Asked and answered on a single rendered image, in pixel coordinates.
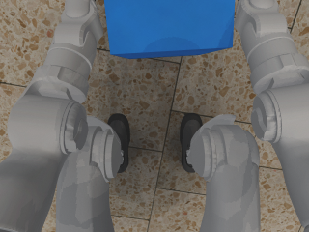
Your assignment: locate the left robot forearm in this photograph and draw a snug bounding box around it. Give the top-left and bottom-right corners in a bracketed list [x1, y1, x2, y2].
[7, 0, 104, 142]

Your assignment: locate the robot left upper arm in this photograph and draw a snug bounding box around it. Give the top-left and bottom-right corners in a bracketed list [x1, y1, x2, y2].
[0, 94, 89, 232]

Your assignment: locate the robot right shin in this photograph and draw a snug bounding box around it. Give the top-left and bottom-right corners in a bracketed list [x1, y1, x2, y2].
[186, 114, 260, 174]

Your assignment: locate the carton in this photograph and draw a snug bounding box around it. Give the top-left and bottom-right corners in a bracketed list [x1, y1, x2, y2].
[104, 0, 236, 59]

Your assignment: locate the right robot forearm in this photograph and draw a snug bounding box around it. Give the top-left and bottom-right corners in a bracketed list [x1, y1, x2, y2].
[234, 0, 309, 95]

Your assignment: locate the robot right foot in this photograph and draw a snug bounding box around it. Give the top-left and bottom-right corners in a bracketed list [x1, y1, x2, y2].
[180, 113, 203, 173]

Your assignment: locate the robot right upper arm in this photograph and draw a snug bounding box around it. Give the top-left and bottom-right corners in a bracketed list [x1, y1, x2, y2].
[250, 82, 309, 232]

